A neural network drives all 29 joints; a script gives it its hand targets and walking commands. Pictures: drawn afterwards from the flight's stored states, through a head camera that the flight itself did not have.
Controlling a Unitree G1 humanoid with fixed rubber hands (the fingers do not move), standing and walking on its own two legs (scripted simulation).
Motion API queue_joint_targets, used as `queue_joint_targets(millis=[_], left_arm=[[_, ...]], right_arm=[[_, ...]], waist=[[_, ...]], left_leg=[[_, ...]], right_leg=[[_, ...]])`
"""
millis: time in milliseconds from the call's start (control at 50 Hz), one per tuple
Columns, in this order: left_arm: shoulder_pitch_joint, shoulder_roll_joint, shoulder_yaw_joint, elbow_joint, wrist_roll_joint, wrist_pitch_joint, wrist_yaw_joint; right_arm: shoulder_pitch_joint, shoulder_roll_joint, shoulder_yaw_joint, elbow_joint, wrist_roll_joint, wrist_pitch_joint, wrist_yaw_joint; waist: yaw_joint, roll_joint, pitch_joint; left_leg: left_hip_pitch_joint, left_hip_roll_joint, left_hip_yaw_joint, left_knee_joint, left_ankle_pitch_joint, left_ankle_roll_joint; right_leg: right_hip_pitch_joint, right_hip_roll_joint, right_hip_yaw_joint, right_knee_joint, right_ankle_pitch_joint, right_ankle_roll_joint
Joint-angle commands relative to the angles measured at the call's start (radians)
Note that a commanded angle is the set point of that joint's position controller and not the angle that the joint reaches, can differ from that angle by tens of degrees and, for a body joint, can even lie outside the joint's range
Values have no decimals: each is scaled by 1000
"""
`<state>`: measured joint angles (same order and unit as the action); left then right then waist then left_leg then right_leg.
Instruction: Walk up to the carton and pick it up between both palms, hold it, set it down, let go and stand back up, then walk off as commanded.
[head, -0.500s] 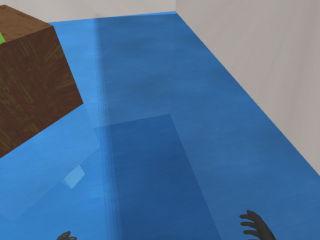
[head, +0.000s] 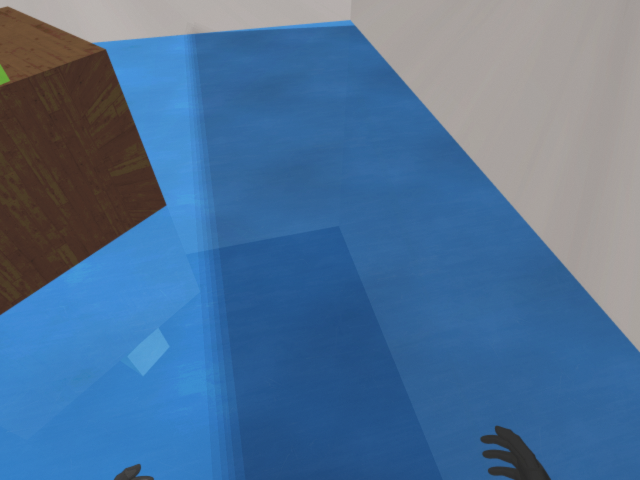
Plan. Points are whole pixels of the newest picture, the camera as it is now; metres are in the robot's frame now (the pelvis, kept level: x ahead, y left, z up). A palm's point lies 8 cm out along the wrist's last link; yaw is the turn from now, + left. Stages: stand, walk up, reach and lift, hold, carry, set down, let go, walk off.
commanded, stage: stand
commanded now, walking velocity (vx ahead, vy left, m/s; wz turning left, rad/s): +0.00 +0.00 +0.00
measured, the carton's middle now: out of the picture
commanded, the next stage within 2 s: walk up in 1.18 s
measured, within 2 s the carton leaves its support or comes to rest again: neither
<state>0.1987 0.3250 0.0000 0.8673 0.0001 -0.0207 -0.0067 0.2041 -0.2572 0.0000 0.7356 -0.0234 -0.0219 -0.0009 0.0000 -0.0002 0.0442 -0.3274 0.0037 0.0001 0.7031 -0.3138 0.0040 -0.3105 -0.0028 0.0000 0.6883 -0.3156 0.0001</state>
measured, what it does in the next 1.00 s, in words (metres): stands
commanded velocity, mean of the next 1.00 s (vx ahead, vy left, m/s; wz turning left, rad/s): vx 0.00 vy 0.00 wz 0.00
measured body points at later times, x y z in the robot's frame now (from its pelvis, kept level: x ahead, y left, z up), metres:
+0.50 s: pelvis -0.01 +0.00 +0.00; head -0.01 +0.00 +0.45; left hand +0.10 +0.29 -0.11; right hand +0.13 -0.26 -0.11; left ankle +0.04 +0.11 -0.72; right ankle +0.04 -0.13 -0.72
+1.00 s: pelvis +0.00 +0.00 +0.00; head -0.01 +0.00 +0.45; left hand +0.11 +0.28 -0.11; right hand +0.13 -0.26 -0.10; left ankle +0.04 +0.11 -0.72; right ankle +0.04 -0.13 -0.72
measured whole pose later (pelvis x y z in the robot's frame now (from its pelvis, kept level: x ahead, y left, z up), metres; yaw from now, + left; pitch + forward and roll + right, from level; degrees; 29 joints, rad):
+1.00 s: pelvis +0.00 +0.00 +0.00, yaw +0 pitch -3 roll +0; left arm 0.18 0.33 0.00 0.89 0.00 -0.02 -0.01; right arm 0.20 -0.26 0.00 0.76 -0.02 -0.02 0.00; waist 0.00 0.01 0.04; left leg -0.33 0.00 0.00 0.67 -0.29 0.00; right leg -0.31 0.00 0.00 0.65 -0.29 0.00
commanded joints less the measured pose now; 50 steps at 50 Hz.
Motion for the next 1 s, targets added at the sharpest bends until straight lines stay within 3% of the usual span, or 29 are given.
queue_joint_targets(millis=[0, 40, 60, 100, 120, 160, 200, 220, 280, 300, 320, 340, 380, 440, 460, 500, 520, 540, 600, 620, 680, 700, 720, 760, 800, 840, 860, 920, 980], left_arm=[[-38, 218, 65, -16, 10, -29, 11], [-24, 192, 60, -12, 10, -34, 1], [-35, 218, 63, -22, 19, -43, 5], [-77, 250, 76, -8, 21, -43, 8], [-84, 221, 58, -23, 14, -38, 6], [-60, 230, 63, -9, 6, -47, 9], [-77, 203, 55, -23, 12, -46, -1], [-69, 203, 53, -8, 10, -40, 2], [-55, 202, 62, -5, 2, -32, 3], [-35, 190, 55, 13, 12, -36, 7], [-36, 210, 62, 5, 10, -41, 10], [-55, 229, 65, 4, 22, -43, 10], [-68, 223, 63, -13, 13, -35, 9], [-70, 235, 65, -10, 8, -43, 9], [-87, 220, 59, -4, 13, -34, 0], [-60, 232, 66, 4, 23, -32, 3], [-75, 219, 65, -12, 22, -34, 3], [-53, 221, 63, -13, 18, -38, 0], [-74, 197, 57, 1, 16, -34, -4], [-51, 240, 65, 14, 24, -33, 0], [-84, 209, 59, -8, 9, -43, 5], [-77, 226, 54, -4, 18, -38, 8], [-81, 191, 56, -7, 8, -45, 4], [-95, 217, 62, -8, 11, -44, 6], [-98, 218, 57, -5, 9, -44, 7], [-84, 243, 71, 6, 9, -45, 7], [-77, 231, 59, 16, 12, -41, 8], [-58, 222, 61, 9, 3, -37, 9], [-38, 216, 64, 17, 9, -29, 0]], right_arm=[[-58, -294, -69, 25, 1, -34, -8], [-73, -298, -71, 36, -3, -43, -12], [-66, -293, -75, 22, 4, -38, -7], [-64, -253, -64, 28, 6, -46, 1], [-57, -261, -57, 33, 11, -46, -1], [-76, -259, -54, 29, 3, -46, -2], [-74, -286, -67, 37, 4, -41, -6], [-46, -299, -73, 44, 3, -39, -4], [-65, -300, -76, 31, 2, -42, -4], [-99, -305, -72, 29, -8, -46, -4], [-53, -275, -60, 36, -1, -46, -2], [-59, -295, -71, 44, 3, -49, -5], [-39, -287, -74, 43, 8, -46, -1], [-87, -288, -66, 37, 4, -44, -5], [-79, -294, -69, 46, 6, -39, -10], [-65, -273, -64, 41, 0, -27, -9], [-77, -265, -58, 46, 10, -32, -6], [-79, -256, -62, 49, 10, -37, -5], [-62, -281, -63, 49, 4, -38, -3], [-70, -292, -72, 42, 0, -35, -7], [-82, -273, -67, 55, -8, -43, -4], [-59, -271, -63, 55, 5, -41, -2], [-87, -259, -58, 63, -1, -39, -5], [-79, -258, -56, 56, 3, -46, -7], [-53, -271, -59, 58, 3, -46, -3], [-57, -258, -57, 54, 5, -46, -1], [-64, -268, -62, 53, 4, -44, 2], [-43, -281, -62, 61, 2, -38, -7], [-61, -273, -59, 58, 5, -40, -7]], waist=[[21, 63, -21], [45, 82, -74], [8, 50, -48], [-7, -28, -80], [-3, 47, -91], [17, 77, -87], [27, 0, -82], [7, -27, -89], [20, 55, -98], [32, 24, -88], [22, 37, -48], [2, -24, -60], [3, 48, -77], [-3, 73, -79], [6, 13, -74], [7, 34, -44], [6, 60, -25], [15, -1, -61], [3, 52, -85], [-5, 3, -69], [24, 20, -114], [-14, 17, -94], [17, 31, -119], [1, 25, -113], [0, 49, -113], [3, -9, -143], [-11, 18, -129], [21, 99, -94], [6, 58, -115]], left_leg=[[6, 133, -181, -281, 2, 83], [42, 115, -151, -271, -4, 70], [29, 128, -167, -276, -17, 70], [71, 95, -113, -237, 71, 52], [100, 110, -128, -250, 85, 60], [47, 119, -159, -260, 41, 84], [50, 108, -139, -255, 19, 72], [60, 108, -134, -261, 5, 66], [51, 120, -140, -264, 54, 68], [37, 116, -171, -294, -31, 67], [35, 102, -147, -281, 0, 65], [66, 96, -132, -260, 75, 55], [85, 106, -133, -248, 38, 55], [45, 117, -149, -279, 29, 66], [58, 108, -144, -280, -17, 54], [-2, 108, -153, -287, -96, 58], [19, 103, -135, -295, -71, 52], [48, 100, -144, -277, -52, 56], [76, 107, -145, -278, -36, 64], [78, 117, -149, -275, -10, 63], [77, 96, -128, -255, 81, 55], [98, 104, -144, -253, 92, 53], [96, 119, -141, -259, 100, 67], [91, 105, -118, -240, 153, 61], [97, 104, -124, -237, 119, 62], [100, 108, -127, -236, 104, 68], [116, 101, -113, -241, 98, 60], [62, 131, -159, -289, 100, 73], [66, 117, -147, -311, -39, 57]], right_leg=[[15, -72, 124, -177, 82, -72], [45, -73, 125, -200, 42, -72], [37, -77, 127, -207, 63, -80], [17, -104, 150, -210, 108, -76], [-2, -103, 138, -221, 81, -77], [50, -86, 130, -199, 69, -75], [26, -86, 136, -212, 29, -67], [25, -89, 141, -208, 57, -72], [36, -78, 128, -193, 73, -73], [48, -71, 122, -181, 52, -66], [32, -76, 129, -192, 62, -72], [10, -99, 153, -205, 99, -74], [-10, -95, 149, -219, 39, -75], [12, -85, 133, -206, 14, -72], [5, -65, 112, -195, -9, -71], [18, -74, 136, -209, -54, -68], [-4, -88, 146, -241, -69, -73], [7, -85, 134, -225, -31, -77], [-18, -81, 135, -227, -42, -79], [-1, -75, 127, -227, 16, -69], [48, -106, 142, -232, 54, -71], [2, -98, 147, -226, 55, -80], [34, -92, 115, -203, 71, -66], [45, -95, 127, -219, 127, -68], [36, -107, 142, -232, 124, -73], [67, -99, 124, -219, 114, -75], [40, -96, 142, -222, 126, -68], [56, -91, 130, -204, 82, -75], [58, -75, 108, -210, 27, -66]])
